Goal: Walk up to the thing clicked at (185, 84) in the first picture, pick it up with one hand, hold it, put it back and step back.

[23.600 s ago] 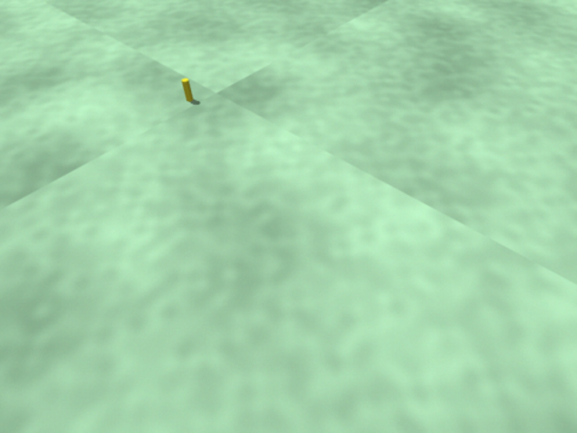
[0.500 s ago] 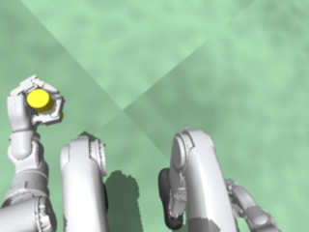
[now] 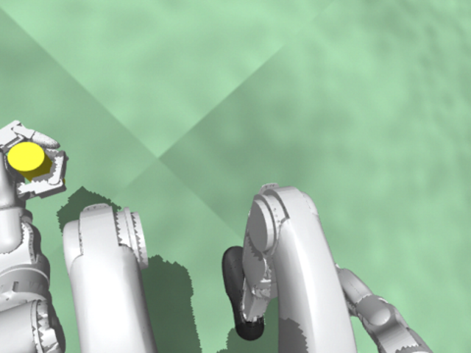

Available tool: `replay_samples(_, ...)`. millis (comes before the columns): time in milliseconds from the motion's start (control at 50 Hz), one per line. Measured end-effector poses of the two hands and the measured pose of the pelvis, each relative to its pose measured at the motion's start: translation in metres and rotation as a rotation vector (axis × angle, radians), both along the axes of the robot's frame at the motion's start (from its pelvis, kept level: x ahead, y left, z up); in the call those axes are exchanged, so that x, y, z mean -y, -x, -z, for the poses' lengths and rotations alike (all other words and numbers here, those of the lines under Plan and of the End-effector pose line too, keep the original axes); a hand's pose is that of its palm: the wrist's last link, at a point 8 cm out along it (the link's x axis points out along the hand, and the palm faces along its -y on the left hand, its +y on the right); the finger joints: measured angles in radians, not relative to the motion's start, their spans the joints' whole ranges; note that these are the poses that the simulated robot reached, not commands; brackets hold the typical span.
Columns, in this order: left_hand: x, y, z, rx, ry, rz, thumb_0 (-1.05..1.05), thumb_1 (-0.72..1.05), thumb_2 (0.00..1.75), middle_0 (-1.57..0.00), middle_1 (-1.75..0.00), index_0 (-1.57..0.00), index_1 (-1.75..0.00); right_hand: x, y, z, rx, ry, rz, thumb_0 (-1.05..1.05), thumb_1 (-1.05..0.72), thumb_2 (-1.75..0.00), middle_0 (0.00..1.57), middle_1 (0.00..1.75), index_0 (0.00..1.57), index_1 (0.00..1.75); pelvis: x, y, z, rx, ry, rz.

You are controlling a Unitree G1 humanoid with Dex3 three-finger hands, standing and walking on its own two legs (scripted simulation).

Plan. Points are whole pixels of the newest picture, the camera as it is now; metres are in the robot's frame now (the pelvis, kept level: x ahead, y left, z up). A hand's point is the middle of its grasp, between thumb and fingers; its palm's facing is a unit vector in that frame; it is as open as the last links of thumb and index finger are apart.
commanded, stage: lower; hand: left
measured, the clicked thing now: (40, 171) +0.40 +0.27 -0.14
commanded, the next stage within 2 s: loosen in 1.18 s
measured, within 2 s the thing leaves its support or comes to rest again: rests again in 0.92 s
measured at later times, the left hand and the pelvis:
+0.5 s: hand (52, 171) +0.40 +0.26 -0.17, palm faces +0.26 -0.97 -0.02, open 5.4 cm; pelvis -0.01 +0.01 -0.01, yaw -3 degrees
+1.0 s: hand (55, 173) +0.41 +0.26 -0.19, palm faces +0.28 -0.96 -0.02, open 5.4 cm; pelvis -0.01 +0.02 -0.02, yaw -5 degrees
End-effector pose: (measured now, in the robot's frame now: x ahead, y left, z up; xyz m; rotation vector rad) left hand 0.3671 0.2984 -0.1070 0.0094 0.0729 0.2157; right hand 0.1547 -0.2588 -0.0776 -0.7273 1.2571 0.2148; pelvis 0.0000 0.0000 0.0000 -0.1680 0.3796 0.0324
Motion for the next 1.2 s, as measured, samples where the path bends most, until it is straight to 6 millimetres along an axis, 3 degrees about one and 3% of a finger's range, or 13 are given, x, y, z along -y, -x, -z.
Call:
replay_samples(200, -0.001, -0.002, 0.031, 0.003, 0.002, -0.019, 0.03, 0.15, 1.13, -1.01, -1.12, -1.00, -1.16, 0.001, 0.006, -0.011, -0.032, 0.070, -0.088, 0.01, -0.90, -0.91, 0.21, 0.30, 0.20, 0.30, -0.003, 0.003, 0.007, 0.057, 0.030, 0.018)
replay_samples(460, -0.004, -0.003, 0.054, 0.009, -0.003, -0.044, 0.03, 0.15, 1.14, -1.01, -1.12, -1.00, -1.16, -0.004, 0.003, -0.022, -0.050, 0.131, -0.182, 0.01, -0.90, -0.91, 0.21, 0.30, 0.20, 0.30, -0.008, 0.006, 0.012, 0.106, 0.070, 0.033)
replay_samples(720, -0.006, -0.003, 0.070, 0.010, -0.005, -0.057, 0.03, 0.15, 1.14, -1.01, -1.12, -1.00, -1.16, -0.015, 0.002, -0.029, -0.058, 0.160, -0.253, 0.00, -0.90, -0.91, 0.21, 0.30, 0.20, 0.30, -0.012, 0.010, 0.015, 0.146, 0.099, 0.045)
replay_samples(1200, -0.006, -0.002, 0.087, 0.020, -0.004, -0.066, 0.03, 0.15, 1.14, -1.01, -1.12, -1.01, -1.16, -0.021, 0.020, -0.042, -0.102, 0.211, -0.297, 0.00, -0.90, -0.91, 0.21, 0.30, 0.20, 0.30, -0.018, 0.016, 0.016, 0.195, 0.141, 0.068)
